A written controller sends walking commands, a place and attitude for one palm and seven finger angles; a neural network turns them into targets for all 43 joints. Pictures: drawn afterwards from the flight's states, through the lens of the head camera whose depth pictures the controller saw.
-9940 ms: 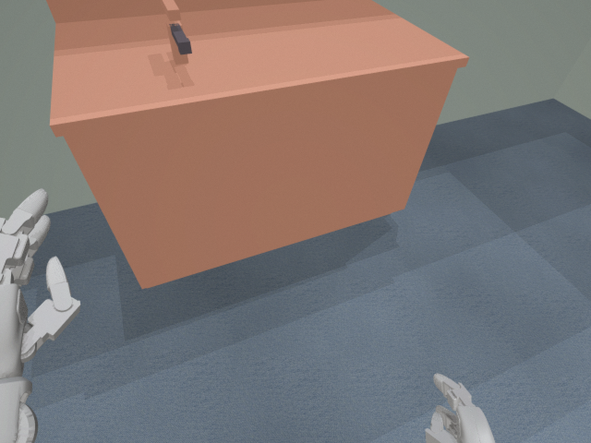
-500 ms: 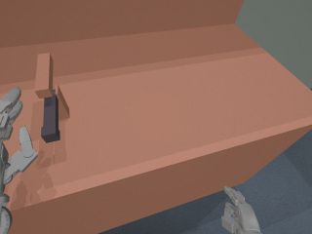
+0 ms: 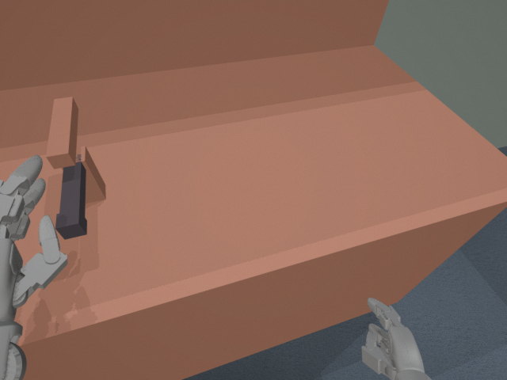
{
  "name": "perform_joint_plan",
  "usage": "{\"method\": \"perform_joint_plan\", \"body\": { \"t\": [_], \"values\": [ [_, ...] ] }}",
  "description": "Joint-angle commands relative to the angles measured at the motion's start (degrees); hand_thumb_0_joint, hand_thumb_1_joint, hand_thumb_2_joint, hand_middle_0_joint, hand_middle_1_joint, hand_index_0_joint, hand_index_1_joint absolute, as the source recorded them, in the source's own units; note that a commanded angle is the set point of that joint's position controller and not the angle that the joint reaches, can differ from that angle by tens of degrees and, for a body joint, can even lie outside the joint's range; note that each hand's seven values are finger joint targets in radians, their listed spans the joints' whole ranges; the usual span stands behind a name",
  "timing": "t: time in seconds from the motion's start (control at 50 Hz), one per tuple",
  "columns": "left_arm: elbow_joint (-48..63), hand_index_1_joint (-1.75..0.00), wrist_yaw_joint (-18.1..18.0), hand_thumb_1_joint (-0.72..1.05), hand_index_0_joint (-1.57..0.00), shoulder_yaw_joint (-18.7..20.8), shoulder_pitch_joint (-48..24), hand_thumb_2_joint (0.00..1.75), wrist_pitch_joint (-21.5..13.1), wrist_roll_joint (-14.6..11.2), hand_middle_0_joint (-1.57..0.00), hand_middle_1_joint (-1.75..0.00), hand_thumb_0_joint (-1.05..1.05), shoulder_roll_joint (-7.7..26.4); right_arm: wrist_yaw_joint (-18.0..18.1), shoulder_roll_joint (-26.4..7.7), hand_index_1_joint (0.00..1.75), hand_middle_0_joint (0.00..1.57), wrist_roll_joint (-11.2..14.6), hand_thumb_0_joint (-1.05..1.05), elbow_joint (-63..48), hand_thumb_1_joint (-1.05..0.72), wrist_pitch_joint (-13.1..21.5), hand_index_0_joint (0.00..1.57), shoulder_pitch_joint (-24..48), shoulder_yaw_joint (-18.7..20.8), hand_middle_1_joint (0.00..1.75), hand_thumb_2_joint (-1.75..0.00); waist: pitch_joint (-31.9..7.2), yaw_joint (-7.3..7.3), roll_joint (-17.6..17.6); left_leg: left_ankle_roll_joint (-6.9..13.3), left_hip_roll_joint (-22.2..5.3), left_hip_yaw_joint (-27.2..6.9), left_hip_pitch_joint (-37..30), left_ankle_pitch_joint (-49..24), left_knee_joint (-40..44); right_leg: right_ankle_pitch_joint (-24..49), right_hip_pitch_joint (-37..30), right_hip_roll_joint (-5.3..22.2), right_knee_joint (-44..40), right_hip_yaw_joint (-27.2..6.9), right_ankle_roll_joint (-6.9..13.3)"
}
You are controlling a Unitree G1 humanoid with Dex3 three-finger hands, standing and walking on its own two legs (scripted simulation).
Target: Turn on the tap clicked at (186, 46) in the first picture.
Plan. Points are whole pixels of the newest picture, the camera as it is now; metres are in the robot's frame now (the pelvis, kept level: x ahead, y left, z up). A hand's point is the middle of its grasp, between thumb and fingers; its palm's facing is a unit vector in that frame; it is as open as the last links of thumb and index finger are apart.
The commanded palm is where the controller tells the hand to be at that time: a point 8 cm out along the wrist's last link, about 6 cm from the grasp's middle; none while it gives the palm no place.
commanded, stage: shuffle to correct the standing spot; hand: left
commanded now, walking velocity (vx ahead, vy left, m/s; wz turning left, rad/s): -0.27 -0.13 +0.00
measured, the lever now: (71, 224) +0.28 +0.28 +0.11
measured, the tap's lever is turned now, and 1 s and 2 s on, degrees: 0 0 0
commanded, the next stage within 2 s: come to a stop and stand still in 0.18 s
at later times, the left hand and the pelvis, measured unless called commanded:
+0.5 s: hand (66, 306) +0.17 +0.21 +0.15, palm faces +0.33 -0.86 -0.39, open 7.4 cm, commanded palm +0.12 +0.26 +0.17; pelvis -0.05 -0.02 -0.01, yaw -1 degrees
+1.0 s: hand (45, 283) +0.19 +0.25 +0.15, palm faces +0.38 -0.85 -0.37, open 7.5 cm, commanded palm +0.14 +0.28 +0.17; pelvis -0.02 +0.00 +0.00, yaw +0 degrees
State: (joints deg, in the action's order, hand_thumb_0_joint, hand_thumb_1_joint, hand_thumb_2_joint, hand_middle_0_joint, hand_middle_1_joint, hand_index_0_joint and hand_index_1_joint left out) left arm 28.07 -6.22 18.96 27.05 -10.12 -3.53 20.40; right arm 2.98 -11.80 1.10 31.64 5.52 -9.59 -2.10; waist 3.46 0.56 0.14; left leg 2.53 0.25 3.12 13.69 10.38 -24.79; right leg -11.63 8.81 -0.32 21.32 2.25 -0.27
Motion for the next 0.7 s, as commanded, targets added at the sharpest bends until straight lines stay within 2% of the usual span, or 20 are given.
{"method": "perform_joint_plan", "body": {
  "t": [0.0, 0.18, 0.24, 0.26, 0.28, 0.32, 0.34, 0.36, 0.38, 0.42, 0.44, 0.46, 0.48, 0.52, 0.54, 0.56, 0.58, 0.62, 0.64, 0.68],
  "values": [
    [13.7, -0.30, -0.3, 0.90, -0.20, 7.2, -1.9, 0.90, -4.4, -0.9, -0.20, -0.30, 0.00, 9.1, 0.6, -6.3, 0.30, 0.20, -0.3, 0.00, -9.9, -0.90, 2.9, 0.20, 4.2, 3.1, 0.30, -0.90, -9.0, 0.27, -4.0, -2.1, -8.8, -8.0, -5.0, -15.7, 3.2, 12.2, -0.1, 3.7, -1.0, -3.4, 0.9],
    [19.1, -0.30, 0.5, 0.90, -0.20, 8.1, 0.7, 0.90, -6.5, -1.4, -0.20, -0.30, 0.00, 9.5, -0.1, -5.8, 0.30, 0.20, -1.2, 0.00, -11.0, -0.90, 3.0, 0.20, 4.2, 3.3, 0.30, -0.90, -10.6, 0.71, -7.5, -1.9, -10.7, -8.3, -1.3, -10.0, 2.4, 8.4, 1.6, 2.2, 0.9, -3.2, 1.6],
    [19.4, -0.30, 0.3, 0.90, -0.20, 10.0, 2.0, 0.90, -6.7, -1.5, -0.20, -0.30, 0.00, 11.0, -0.1, -5.4, 0.30, 0.20, -1.3, 0.00, -10.8, -0.90, 3.2, 0.20, 4.8, 3.2, 0.30, -0.90, -10.6, 0.67, -6.8, -2.1, -10.5, -8.5, 0.2, -4.7, 2.0, 7.3, 2.8, 2.4, 1.0, -4.2, 2.2],
    [18.8, -0.30, 0.6, 0.90, -0.20, 9.1, 2.4, 0.90, -6.9, -1.9, -0.20, -0.30, 0.00, 9.7, -0.1, -5.4, 0.30, 0.20, -1.7, 0.00, -10.6, -0.90, 2.9, 0.20, 4.2, 3.3, 0.30, -0.90, -10.4, 0.52, -5.0, -2.0, -10.4, -8.4, 1.8, -1.3, 2.2, 6.1, 3.0, 2.2, 0.5, -3.8, 2.0],
    [18.7, -0.30, 0.6, 0.90, -0.20, 9.4, 2.1, 0.90, -7.0, -1.9, -0.20, -0.30, 0.00, 10.0, 0.1, -5.8, 0.30, 0.20, -1.3, 0.00, -10.9, -0.90, 3.2, 0.20, 3.9, 3.7, 0.30, -0.90, -10.7, 0.34, -5.3, -2.0, -9.5, -7.6, 2.2, 3.1, 1.0, 5.3, 3.3, 3.2, 0.1, -5.0, 2.5],
    [16.6, -0.30, -0.2, 0.90, -0.20, 9.6, 2.4, 0.90, -6.1, -2.2, -0.20, -0.30, 0.00, 10.1, 0.6, -5.8, 0.30, 0.20, -0.6, 0.00, -10.3, -0.90, 3.5, 0.20, 3.3, 3.8, 0.30, -0.90, -11.3, -0.11, -2.0, -2.7, -5.7, -5.2, -0.4, 11.1, -6.0, -0.3, 8.4, 7.6, -3.9, -10.1, 4.5],
    [15.8, -0.30, -0.9, 0.90, -0.20, 10.0, 3.0, 0.90, -4.8, -2.1, -0.20, -0.30, 0.00, 10.5, 0.8, -5.9, 0.30, 0.20, -0.2, 0.00, -9.7, -0.90, 3.3, 0.20, 2.9, 3.9, 0.30, -0.90, -12.1, -0.43, 0.3, -3.0, -4.2, -4.9, -3.9, 11.5, -10.8, -5.1, 12.6, 10.5, -6.3, -13.5, 6.2],
    [16.0, -0.30, -1.1, 0.90, -0.20, 7.8, 1.8, 0.90, -4.1, -2.4, -0.20, -0.30, 0.00, 8.9, 1.0, -5.9, 0.30, 0.20, -0.2, 0.00, -9.1, -0.90, 3.1, 0.20, 2.1, 3.7, 0.30, -0.90, -12.1, -1.01, 1.9, -3.1, -3.2, -4.7, -5.7, 11.5, -14.8, -10.6, 16.0, 12.5, -7.8, -14.5, 7.2],
    [16.4, -0.30, -1.5, 0.90, -0.20, 8.4, 0.9, 0.90, -3.3, -2.3, -0.20, -0.30, 0.00, 9.8, 1.2, -5.9, 0.30, 0.20, -0.1, 0.00, -8.8, -0.90, 3.2, 0.20, 2.7, 3.7, 0.30, -0.90, -11.6, -1.15, 2.6, -3.0, -2.8, -5.1, -6.5, 10.8, -16.8, -12.8, 17.7, 13.4, -8.3, -15.1, 7.6],
    [15.4, -0.30, -2.2, 0.90, -0.20, 8.0, 0.0, 0.90, -1.9, -1.8, -0.20, -0.30, 0.00, 9.8, 1.3, -6.1, 0.30, 0.20, -0.2, 0.00, -7.9, -0.90, 3.3, 0.20, 3.6, 3.2, 0.30, -0.90, -10.7, -1.58, 2.8, -2.4, -2.7, -5.8, -5.6, 9.5, -14.3, -13.7, 16.5, 12.2, -6.7, -13.3, 6.4],
    [14.8, -0.30, -2.6, 0.90, -0.20, 8.3, -0.3, 0.90, -1.2, -1.5, -0.20, -0.30, 0.00, 10.5, 1.3, -6.8, 0.30, 0.20, -0.1, 0.00, -7.6, -0.90, 3.2, 0.20, 4.9, 3.0, 0.30, -0.90, -9.9, -1.53, 2.1, -1.9, -3.1, -6.8, -4.8, 9.0, -10.3, -12.8, 14.6, 10.7, -5.4, -12.0, 5.1],
    [13.6, -0.30, -2.6, 0.90, -0.20, 7.3, -0.7, 0.90, -1.0, -1.4, -0.20, -0.30, 0.00, 9.2, 1.3, -6.9, 0.30, 0.20, -0.3, 0.00, -7.3, -0.90, 3.0, 0.20, 4.7, 2.9, 0.30, -0.90, -8.5, -1.51, 2.9, -1.2, -3.8, -8.1, -1.8, 9.6, -6.1, -12.4, 11.6, 8.6, -4.3, -10.0, 3.6],
    [14.0, -0.30, -2.6, 0.90, -0.20, 7.2, -1.4, 0.90, -1.0, -1.1, -0.20, -0.30, 0.00, 9.3, 1.4, -7.4, 0.30, 0.20, 0.0, 0.00, -7.6, -0.90, 3.3, 0.20, 5.1, 3.3, 0.30, -0.90, -7.3, -1.29, 0.9, -0.7, -4.3, -9.1, -0.5, 10.6, -4.3, -12.5, 10.7, 7.6, -3.8, -9.6, 2.9],
    [13.6, -0.30, -2.7, 0.90, -0.20, 8.3, -1.2, 0.90, -1.4, -0.6, -0.20, -0.30, 0.00, 10.3, 1.3, -7.4, 0.30, 0.20, 0.2, 0.00, -7.6, -0.90, 3.3, 0.20, 5.2, 3.4, 0.30, -0.90, -5.1, -0.93, -0.9, -0.2, -5.7, -11.1, 2.3, 14.9, 0.1, -15.3, 9.3, 5.8, -3.6, -8.0, 2.2],
    [13.7, -0.30, -2.9, 0.90, -0.20, 9.0, -1.1, 0.90, -1.3, -0.2, -0.20, -0.30, 0.00, 11.5, 1.4, -7.8, 0.30, 0.20, 0.3, 0.00, -7.7, -0.90, 3.1, 0.20, 5.9, 3.3, 0.30, -0.90, -3.6, -0.78, -3.6, 0.0, -6.4, -12.4, 3.6, 17.2, 3.2, -16.1, 9.0, 4.9, -3.0, -7.1, 1.9],
    [14.1, -0.30, -2.6, 0.90, -0.20, 7.3, -2.1, 0.90, -1.7, 0.0, -0.20, -0.30, 0.00, 9.6, 1.2, -7.6, 0.30, 0.20, 0.1, 0.00, -7.6, -0.90, 3.1, 0.20, 5.3, 3.1, 0.30, -0.90, -2.9, -0.92, -4.9, 0.3, -7.1, -13.6, 6.2, 20.8, 6.1, -15.2, 6.8, 3.6, -2.0, -5.4, 1.4],
    [13.7, -0.30, -2.6, 0.90, -0.20, 7.6, -2.2, 0.90, -2.0, 0.3, -0.20, -0.30, 0.00, 10.1, 1.1, -7.6, 0.30, 0.20, 0.1, 0.00, -7.8, -0.90, 3.4, 0.20, 5.3, 3.2, 0.30, -0.90, -1.9, -0.65, -6.7, 0.5, -7.5, -14.5, 8.7, 23.4, 8.1, -14.6, 5.2, 2.9, -1.4, -5.1, 1.2],
    [13.1, -0.30, -2.4, 0.90, -0.20, 7.2, -2.8, 0.90, -2.4, 0.8, -0.20, -0.30, 0.00, 9.6, 0.8, -7.4, 0.30, 0.20, 0.1, 0.00, -7.8, -0.90, 3.9, 0.20, 4.8, 3.2, 0.30, -0.90, -1.9, -0.41, -7.6, 0.5, -7.5, -14.6, 10.7, 25.0, 9.8, -12.4, 2.1, 2.2, -0.3, -4.1, 1.1],
    [14.3, -0.30, -2.5, 0.90, -0.20, 7.8, -3.7, 0.90, -2.7, 1.0, -0.20, -0.30, 0.00, 10.6, 0.7, -7.6, 0.30, 0.20, 0.1, 0.00, -7.8, -0.90, 4.1, 0.20, 5.5, 3.2, 0.30, -0.90, -2.4, -0.27, -9.6, 0.4, -7.5, -15.1, 9.8, 24.8, 10.7, -11.2, 1.4, 2.2, 0.2, -3.9, 1.2],
    [13.9, -0.30, -2.1, 0.90, -0.20, 6.7, -4.4, 0.90, -3.4, 1.2, -0.20, -0.30, 0.00, 9.6, 0.5, -7.5, 0.30, 0.20, -0.3, 0.00, -7.5, -0.90, 4.7, 0.20, 4.4, 3.5, 0.30, -0.90, -3.9, -0.22, -9.8, 0.3, -7.4, -14.7, 9.3, 24.4, 11.3, -7.9, -1.1, 1.5, 1.5, -3.0, 1.0]
  ]
}}
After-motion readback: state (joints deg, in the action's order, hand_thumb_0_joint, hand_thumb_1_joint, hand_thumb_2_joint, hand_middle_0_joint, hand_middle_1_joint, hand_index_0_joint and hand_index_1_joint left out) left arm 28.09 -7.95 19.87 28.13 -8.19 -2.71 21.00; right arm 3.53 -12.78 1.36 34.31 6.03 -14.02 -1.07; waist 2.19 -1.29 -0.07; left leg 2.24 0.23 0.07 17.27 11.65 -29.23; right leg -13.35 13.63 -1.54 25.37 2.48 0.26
